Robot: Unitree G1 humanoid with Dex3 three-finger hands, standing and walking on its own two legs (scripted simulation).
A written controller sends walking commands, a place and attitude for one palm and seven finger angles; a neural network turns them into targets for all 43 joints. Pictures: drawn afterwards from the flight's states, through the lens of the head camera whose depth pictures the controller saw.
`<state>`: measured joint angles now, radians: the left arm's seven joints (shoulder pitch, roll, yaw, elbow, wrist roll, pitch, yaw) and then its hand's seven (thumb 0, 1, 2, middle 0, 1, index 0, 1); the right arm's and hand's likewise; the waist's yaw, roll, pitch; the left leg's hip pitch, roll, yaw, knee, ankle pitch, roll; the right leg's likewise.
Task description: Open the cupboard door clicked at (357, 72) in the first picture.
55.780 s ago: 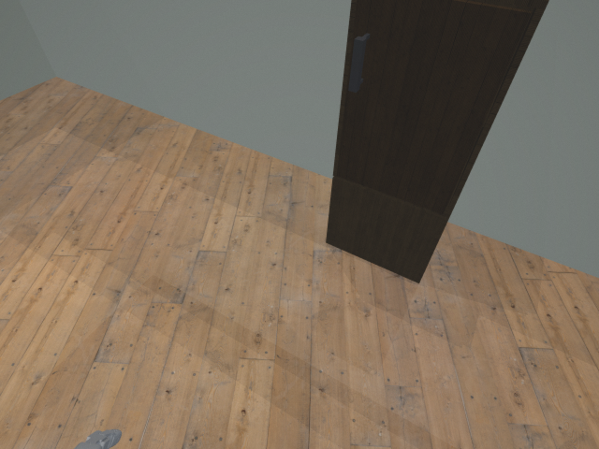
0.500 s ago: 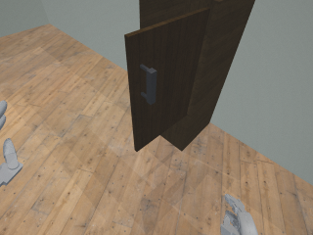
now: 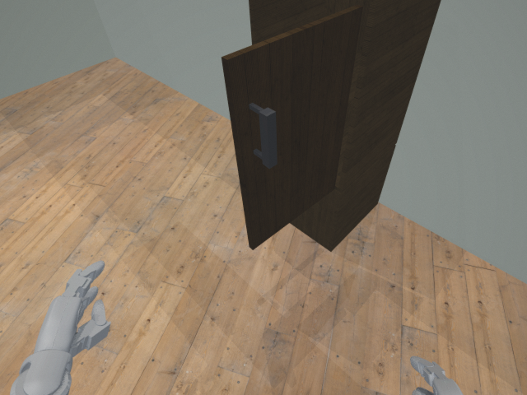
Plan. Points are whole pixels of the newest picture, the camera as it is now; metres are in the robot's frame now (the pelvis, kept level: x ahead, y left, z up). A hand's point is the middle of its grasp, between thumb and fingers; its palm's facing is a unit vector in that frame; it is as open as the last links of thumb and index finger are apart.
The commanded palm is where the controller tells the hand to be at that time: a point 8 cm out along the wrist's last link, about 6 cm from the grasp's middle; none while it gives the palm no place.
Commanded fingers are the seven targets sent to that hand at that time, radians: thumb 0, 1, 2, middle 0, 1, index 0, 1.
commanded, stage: let the arm hang, fingers relaxed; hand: left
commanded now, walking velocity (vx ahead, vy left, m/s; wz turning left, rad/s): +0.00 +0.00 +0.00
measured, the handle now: (262, 135) +0.61 +0.04 +0.07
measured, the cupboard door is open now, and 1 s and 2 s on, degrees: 86 86 86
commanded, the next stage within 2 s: look to check the result in 0.98 s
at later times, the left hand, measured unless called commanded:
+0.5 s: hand out of the picture -0.03 +0.21 -0.16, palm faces +0.04 -0.95 -0.31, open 7.3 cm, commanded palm none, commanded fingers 0.00 0.90 0.90 -0.20 -0.30 -0.20 -0.30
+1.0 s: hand out of the picture +0.10 +0.20 -0.14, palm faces +0.01 -0.95 -0.31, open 7.4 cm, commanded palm none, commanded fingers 0.00 0.90 0.90 -0.20 -0.30 -0.20 -0.30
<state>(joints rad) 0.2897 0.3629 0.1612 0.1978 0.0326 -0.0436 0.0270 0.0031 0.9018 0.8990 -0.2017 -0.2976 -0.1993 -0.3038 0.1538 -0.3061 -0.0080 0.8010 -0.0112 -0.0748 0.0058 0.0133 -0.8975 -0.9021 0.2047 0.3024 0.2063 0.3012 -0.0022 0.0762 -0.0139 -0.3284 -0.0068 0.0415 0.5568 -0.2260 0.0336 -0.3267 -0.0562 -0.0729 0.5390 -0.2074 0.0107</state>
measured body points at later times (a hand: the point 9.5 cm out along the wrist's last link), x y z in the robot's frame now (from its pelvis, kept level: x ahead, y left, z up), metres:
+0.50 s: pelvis -0.01 -0.02 +0.01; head +0.01 -0.03 +0.45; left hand -0.03 +0.26 -0.14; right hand +0.00 -0.26 -0.15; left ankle +0.04 +0.10 -0.73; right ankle +0.05 -0.13 -0.73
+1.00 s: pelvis +0.02 -0.03 +0.01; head +0.04 -0.04 +0.46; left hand +0.10 +0.25 -0.12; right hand +0.09 -0.31 -0.13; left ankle +0.04 +0.10 -0.73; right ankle +0.05 -0.13 -0.73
